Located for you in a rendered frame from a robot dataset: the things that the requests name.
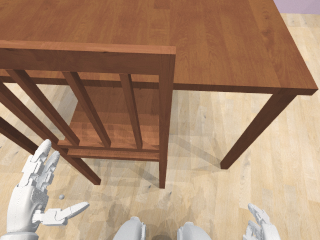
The chair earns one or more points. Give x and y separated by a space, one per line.
114 123

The left robot hand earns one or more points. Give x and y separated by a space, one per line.
23 214

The robot left thigh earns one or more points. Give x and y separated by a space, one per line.
131 230

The robot right shin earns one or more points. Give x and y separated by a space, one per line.
188 223

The table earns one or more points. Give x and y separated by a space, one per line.
236 46

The right robot hand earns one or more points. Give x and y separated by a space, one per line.
267 231

